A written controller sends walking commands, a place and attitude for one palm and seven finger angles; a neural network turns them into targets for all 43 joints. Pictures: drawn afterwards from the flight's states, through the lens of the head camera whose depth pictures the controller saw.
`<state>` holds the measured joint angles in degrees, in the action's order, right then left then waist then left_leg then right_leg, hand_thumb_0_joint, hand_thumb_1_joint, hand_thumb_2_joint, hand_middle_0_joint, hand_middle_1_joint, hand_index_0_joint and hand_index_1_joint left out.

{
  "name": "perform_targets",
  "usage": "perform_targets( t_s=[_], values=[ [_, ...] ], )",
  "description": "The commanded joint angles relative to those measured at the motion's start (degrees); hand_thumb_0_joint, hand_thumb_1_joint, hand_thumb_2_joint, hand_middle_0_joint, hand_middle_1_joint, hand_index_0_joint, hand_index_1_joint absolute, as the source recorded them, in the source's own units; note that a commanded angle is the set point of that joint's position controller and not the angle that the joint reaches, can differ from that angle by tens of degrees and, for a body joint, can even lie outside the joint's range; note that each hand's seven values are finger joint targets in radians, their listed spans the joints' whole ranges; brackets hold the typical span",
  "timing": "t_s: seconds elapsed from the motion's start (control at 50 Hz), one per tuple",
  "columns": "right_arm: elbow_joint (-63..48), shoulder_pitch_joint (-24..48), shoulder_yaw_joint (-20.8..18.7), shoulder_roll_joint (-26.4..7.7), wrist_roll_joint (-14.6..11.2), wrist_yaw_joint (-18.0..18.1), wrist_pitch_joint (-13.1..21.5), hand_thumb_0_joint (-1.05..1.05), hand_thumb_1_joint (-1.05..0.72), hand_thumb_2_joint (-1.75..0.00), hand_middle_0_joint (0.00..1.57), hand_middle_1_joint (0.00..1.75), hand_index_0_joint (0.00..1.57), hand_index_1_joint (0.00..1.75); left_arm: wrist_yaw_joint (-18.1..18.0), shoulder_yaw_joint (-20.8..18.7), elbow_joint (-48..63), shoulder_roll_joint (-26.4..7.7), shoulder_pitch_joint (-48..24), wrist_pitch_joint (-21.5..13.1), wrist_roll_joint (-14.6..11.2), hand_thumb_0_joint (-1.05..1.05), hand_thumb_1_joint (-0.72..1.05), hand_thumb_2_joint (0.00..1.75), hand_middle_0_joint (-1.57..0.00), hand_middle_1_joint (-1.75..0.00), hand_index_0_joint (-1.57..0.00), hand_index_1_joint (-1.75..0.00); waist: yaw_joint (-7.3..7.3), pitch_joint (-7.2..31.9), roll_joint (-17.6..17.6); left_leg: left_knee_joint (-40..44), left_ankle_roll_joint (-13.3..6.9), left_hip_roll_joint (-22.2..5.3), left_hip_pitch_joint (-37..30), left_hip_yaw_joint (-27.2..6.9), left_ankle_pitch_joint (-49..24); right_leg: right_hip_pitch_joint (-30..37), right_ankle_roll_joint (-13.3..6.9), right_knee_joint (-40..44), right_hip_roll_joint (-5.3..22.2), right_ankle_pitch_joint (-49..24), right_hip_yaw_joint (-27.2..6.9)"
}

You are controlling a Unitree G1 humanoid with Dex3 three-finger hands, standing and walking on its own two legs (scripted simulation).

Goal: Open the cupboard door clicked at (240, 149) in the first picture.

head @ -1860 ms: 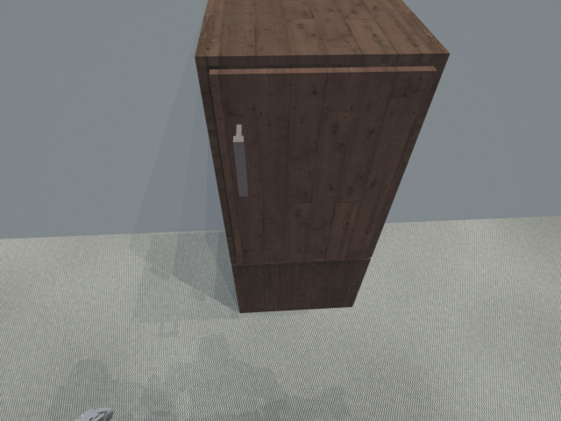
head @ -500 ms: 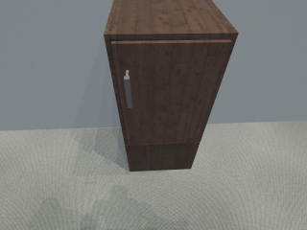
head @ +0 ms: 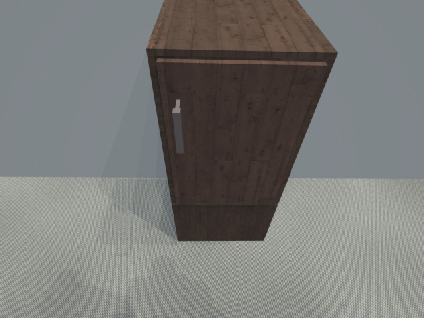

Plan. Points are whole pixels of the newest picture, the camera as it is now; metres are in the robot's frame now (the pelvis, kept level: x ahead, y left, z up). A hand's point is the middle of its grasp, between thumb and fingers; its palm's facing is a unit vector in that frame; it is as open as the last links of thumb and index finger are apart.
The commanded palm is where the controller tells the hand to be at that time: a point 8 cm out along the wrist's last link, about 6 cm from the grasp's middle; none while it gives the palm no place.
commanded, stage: shuffle to correct the standing spot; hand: left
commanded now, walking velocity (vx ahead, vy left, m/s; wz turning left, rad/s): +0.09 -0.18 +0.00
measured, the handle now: (179, 127) +0.57 +0.12 +0.03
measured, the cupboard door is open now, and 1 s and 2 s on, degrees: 0 0 0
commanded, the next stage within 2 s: come to a stop and stand still in 0.46 s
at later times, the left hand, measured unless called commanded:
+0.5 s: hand out of the picture +0.06 +0.12 -0.18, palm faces +0.07 -0.99 -0.14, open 7.3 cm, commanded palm none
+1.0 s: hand out of the picture +0.12 +0.09 -0.18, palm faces +0.13 -0.97 -0.20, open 7.3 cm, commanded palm none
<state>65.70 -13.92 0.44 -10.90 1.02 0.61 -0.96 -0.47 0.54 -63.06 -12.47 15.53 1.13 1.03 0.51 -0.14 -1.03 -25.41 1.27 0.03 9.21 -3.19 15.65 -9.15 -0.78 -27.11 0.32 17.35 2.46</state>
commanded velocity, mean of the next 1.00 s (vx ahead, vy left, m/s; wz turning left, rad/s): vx -0.01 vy -0.02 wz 0.00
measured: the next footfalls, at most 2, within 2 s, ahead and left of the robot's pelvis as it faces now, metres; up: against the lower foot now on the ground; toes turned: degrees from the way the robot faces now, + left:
right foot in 0.60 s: +0.18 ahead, -0.24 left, +0.00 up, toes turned -3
left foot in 1.02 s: +0.11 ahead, +0.01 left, +0.00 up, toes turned +7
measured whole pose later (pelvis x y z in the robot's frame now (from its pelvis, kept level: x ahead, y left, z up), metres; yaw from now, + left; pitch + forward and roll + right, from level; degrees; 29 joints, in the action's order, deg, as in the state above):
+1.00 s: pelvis +0.08 -0.09 -0.01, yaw +4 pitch +0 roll -1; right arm 55.4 -8.3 -3.2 -11.2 0.6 0.2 -2.2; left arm -2.2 -2.5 -55.9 -10.2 11.8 1.2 1.9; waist -1.5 -4.0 -1.5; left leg -38.9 1.9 -0.1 17.6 3.0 21.4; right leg -18.7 1.5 -30.9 4.8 11.4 5.6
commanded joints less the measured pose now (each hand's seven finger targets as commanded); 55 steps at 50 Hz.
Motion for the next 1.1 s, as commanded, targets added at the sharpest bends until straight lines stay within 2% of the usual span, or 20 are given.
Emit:
perform_targets(
  t_s=[0.0, 0.06, 0.12, 0.2, 0.22, 0.24, 0.26, 0.32, 0.38, 0.5, 0.54, 0.56, 0.58, 0.6, 0.64, 0.82, 0.96, 1.0, 1.02, 1.08],
  values=[
    [-2.69, -1.80, -2.77, -9.36, 0.12, 1.87, 1.16, 0.00, -0.90, -0.90, 0.20, 0.30, 0.20, 0.30, -0.33, -2.34, 2.08, -5.40, 6.26, -0.50, 0.28, 0.00, 0.90, 0.90, -0.20, -0.30, -0.20, -0.30, -1.34, -3.83, 2.12, 1.63, -4.87, -8.33, 7.28, -6.49, -6.39, 0.97, -0.19, 2.74, 3.84, -3.92, -2.69],
    [-3.48, -2.53, -2.40, -4.92, 0.07, 2.38, 1.18, 0.00, -0.90, -0.90, 0.20, 0.30, 0.20, 0.30, -0.86, -3.48, 1.16, -6.57, 10.93, -0.51, 0.41, 0.00, 0.90, 0.90, -0.20, -0.30, -0.20, -0.30, -2.01, -3.10, -8.17, -11.53, -2.41, -2.60, 13.57, 4.14, -0.29, 6.37, -4.48, 7.91, 9.98, -11.19, -9.88],
    [-3.94, -1.16, -2.66, -2.91, 0.05, 2.70, 1.34, 0.00, -0.90, -0.90, 0.20, 0.30, 0.20, 0.30, -1.11, -3.38, 0.98, -4.41, 11.37, -0.49, 0.81, 0.00, 0.90, 0.90, -0.20, -0.30, -0.20, -0.30, -1.73, -4.85, -5.42, -22.13, -2.09, -3.95, 17.23, 7.17, 14.69, 5.95, -12.02, 8.09, 14.39, -23.65, -11.84],
    [-1.29, -9.03, -2.73, -1.29, 0.14, 3.02, 1.86, 0.00, -0.90, -0.90, 0.20, 0.30, 0.20, 0.30, -1.01, -3.27, 1.67, -2.55, 8.13, 0.01, 0.53, 0.00, 0.90, 0.90, -0.20, -0.30, -0.20, -0.30, 2.90, -3.22, -4.16, -4.05, -2.49, -4.74, 2.41, 9.38, 0.83, -2.16, -7.98, -1.53, 9.18, -27.73, -4.90],
    [0.59, -15.02, -3.61, -4.21, 0.56, 3.32, 2.35, 0.00, -0.90, -0.90, 0.20, 0.30, 0.20, 0.30, -0.65, -3.22, 2.45, -0.54, 7.92, 0.15, 0.35, 0.00, 0.90, 0.90, -0.20, -0.30, -0.20, -0.30, 4.84, -0.65, 3.66, 3.16, -5.52, -11.70, -7.90, -0.94, -9.31, -10.13, -4.05, -13.01, 4.31, -19.23, -1.09],
    [1.31, -18.10, -4.60, -9.41, 1.09, 3.82, 2.29, 0.00, -0.90, -0.90, 0.20, 0.30, 0.20, 0.30, -0.30, -2.64, 3.89, 1.93, 8.65, -0.09, 0.30, 0.00, 0.90, 0.90, -0.20, -0.30, -0.20, -0.30, 4.67, -0.48, 15.66, 8.22, -11.82, -25.91, -12.62, -17.31, -21.56, -21.57, -0.04, -24.66, -0.29, 9.25, 3.04],
    [1.45, -17.87, -4.32, -9.31, 0.94, 4.02, 2.14, 0.00, -0.90, -0.90, 0.20, 0.30, 0.20, 0.30, -0.68, -3.22, 4.83, -0.91, 5.20, 0.61, 1.62, 0.00, 0.90, 0.90, -0.20, -0.30, -0.20, -0.30, 5.01, -5.62, 12.81, 9.27, -13.75, -28.58, -6.78, -18.44, -25.38, -23.57, -0.04, -33.23, 0.70, 16.76, -2.18],
    [-2.04, -9.72, -3.57, -6.35, 0.60, 4.26, 3.07, 0.00, -0.90, -0.90, 0.20, 0.30, 0.20, 0.30, 0.36, -4.04, 4.48, 0.36, 5.83, 0.96, 1.47, 0.00, 0.90, 0.90, -0.20, -0.30, -0.20, -0.30, 0.83, -7.19, 5.80, 8.47, -12.27, -23.94, -1.26, -8.66, -29.32, -24.04, 1.35, -37.91, 3.51, 8.31, -4.59],
    [-3.16, -7.15, -4.44, -7.85, 0.53, 4.12, 3.24, 0.00, -0.90, -0.90, 0.20, 0.30, 0.20, 0.30, 1.23, -4.15, 4.71, 1.82, 6.17, 1.84, 0.82, 0.00, 0.90, 0.90, -0.20, -0.30, -0.20, -0.30, -0.08, -2.70, 9.79, 6.93, -9.37, -19.50, -2.97, 1.04, -30.48, -21.07, 2.75, -30.60, 3.98, 3.69, -2.50],
    [-4.42, -4.61, -6.96, -10.61, 0.96, 3.16, 1.63, 0.00, -0.90, -0.90, 0.20, 0.30, 0.20, 0.30, 1.99, -5.15, 7.50, 0.59, 1.50, 1.52, 0.53, 0.00, 0.90, 0.90, -0.20, -0.30, -0.20, -0.30, 0.76, -4.49, 12.50, 3.23, -6.28, -18.63, 4.46, 3.29, -19.44, -10.27, 2.65, -10.71, 2.42, -1.85, 3.03],
    [-4.85, -3.38, -7.28, -10.54, 0.99, 2.78, 1.16, 0.00, -0.90, -0.90, 0.20, 0.30, 0.20, 0.30, 1.94, -5.98, 6.67, -1.42, 5.41, 0.99, 0.64, 0.00, 0.90, 0.90, -0.20, -0.30, -0.20, -0.30, -1.74, -3.31, 10.09, -3.23, -3.57, -16.25, 8.43, 4.77, -14.74, -2.03, 2.21, -2.47, 1.09, -7.92, 4.45],
    [-5.23, -4.40, -7.02, -8.95, 0.83, 2.38, 1.00, 0.00, -0.90, -0.90, 0.20, 0.30, 0.20, 0.30, 1.59, -6.69, 5.74, -4.79, 9.40, 0.25, 0.80, 0.00, 0.90, 0.90, -0.20, -0.30, -0.20, -0.30, -3.53, -0.25, 1.43, -12.76, -1.16, -11.71, 11.74, 8.10, -5.74, 5.04, 1.39, 2.79, 4.27, -12.55, 0.88],
    [-6.94, -6.60, -5.56, -2.55, 0.43, 1.81, 0.55, 0.00, -0.90, -0.90, 0.20, 0.30, 0.20, 0.30, 0.56, -7.76, 5.68, -11.00, 10.39, -0.72, 1.34, 0.00, 0.90, 0.90, -0.20, -0.30, -0.20, -0.30, -3.57, 2.72, -18.61, -28.59, 1.19, -2.95, 20.54, 11.97, 18.40, 8.31, -3.21, 8.41, 18.12, -18.54, -15.88],
    [-8.50, -5.02, -4.98, -2.56, 0.00, 1.99, -0.20, 0.00, -0.90, -0.90, 0.20, 0.30, 0.20, 0.30, 0.15, -6.41, 6.65, -10.50, 9.23, -0.71, 0.56, 0.00, 0.90, 0.90, -0.20, -0.30, -0.20, -0.30, -3.78, 4.86, -13.14, -32.73, -0.61, -3.95, 15.83, 4.02, 22.08, 1.10, -6.22, 10.48, 20.32, -14.65, -16.55],
    [-7.83, -3.86, -5.06, -3.85, -0.14, 1.34, -0.31, 0.00, -0.90, -0.90, 0.20, 0.30, 0.20, 0.30, -0.86, -5.78, 7.98, -9.37, 0.23, -1.57, 0.71, 0.00, 0.90, 0.90, -0.20, -0.30, -0.20, -0.30, -1.39, 0.77, -12.88, -34.64, -1.59, -4.91, 15.06, 1.73, 16.17, -4.37, -7.63, 11.95, 18.52, -8.26, -17.11],
    [-10.48, 0.70, -4.38, -4.04, 0.08, 0.17, -1.59, 0.00, -0.90, -0.90, 0.20, 0.30, 0.20, 0.30, -3.00, -6.08, 8.40, -9.94, 1.40, -1.18, 0.88, 0.00, 0.90, 0.90, -0.20, -0.30, -0.20, -0.30, -3.35, 3.04, -5.71, -29.23, 0.97, -1.99, 16.88, 2.57, 11.70, 2.97, -11.57, 6.10, 21.96, -34.72, -13.41],
    [-10.02, -5.36, -4.11, -2.65, -0.39, 0.06, -0.19, 0.00, -0.90, -0.90, 0.20, 0.30, 0.20, 0.30, -2.09, -5.89, 10.14, -8.83, -3.54, -0.11, 0.65, 0.00, 0.90, 0.90, -0.20, -0.30, -0.20, -0.30, 1.04, 3.41, -7.16, -1.96, -0.01, -0.44, -2.25, 6.85, -1.89, -9.47, -4.98, 3.22, 14.81, -13.56, -7.90],
    [-11.48, -4.25, -4.94, -9.10, 0.27, 0.30, 0.61, 0.00, -0.90, -0.90, 0.20, 0.30, 0.20, 0.30, -1.42, -4.71, 11.29, -3.07, -2.25, 0.86, 0.01, 0.00, 0.90, 0.90, -0.20, -0.30, -0.20, -0.30, 0.62, 0.15, 13.03, 9.25, -5.47, -14.50, -1.71, -10.18, -4.15, -18.11, 1.68, -7.44, 3.82, 6.20, 0.54],
    [-12.82, -1.52, -5.04, -10.21, 0.31, 0.41, 0.45, 0.00, -0.90, -0.90, 0.20, 0.30, 0.20, 0.30, -1.70, -4.39, 11.43, -2.56, -3.13, 1.32, 0.51, 0.00, 0.90, 0.90, -0.20, -0.30, -0.20, -0.30, 0.78, -2.52, 16.69, 14.15, -9.44, -19.01, 5.60, -14.34, -2.98, -16.64, 2.53, -16.63, 1.62, 13.55, 0.50],
    [-12.94, 3.82, -3.63, -6.91, 0.30, 1.64, 0.88, 0.00, -0.90, -0.90, 0.20, 0.30, 0.20, 0.30, -1.30, -4.47, 7.65, -2.27, 0.32, 1.58, 0.84, 0.00, 0.90, 0.90, -0.20, -0.30, -0.20, -0.30, -1.98, -4.15, 7.21, 12.80, -10.36, -14.30, 7.05, -7.46, -6.83, -16.51, 2.12, -29.21, 2.23, 7.29, -4.81]
  ],
)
